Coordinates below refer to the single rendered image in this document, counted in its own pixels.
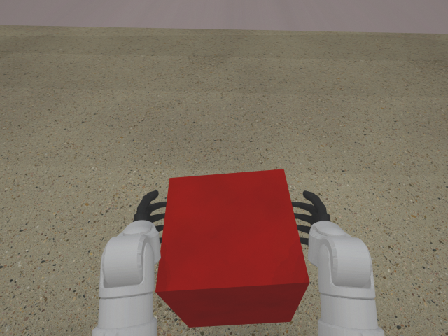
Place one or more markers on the carton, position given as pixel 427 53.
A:
pixel 231 251

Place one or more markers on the left robot hand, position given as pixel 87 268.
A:
pixel 145 209

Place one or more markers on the right robot hand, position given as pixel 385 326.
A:
pixel 318 211

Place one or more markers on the robot left forearm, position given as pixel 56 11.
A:
pixel 127 282

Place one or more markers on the robot right forearm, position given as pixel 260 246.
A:
pixel 345 281

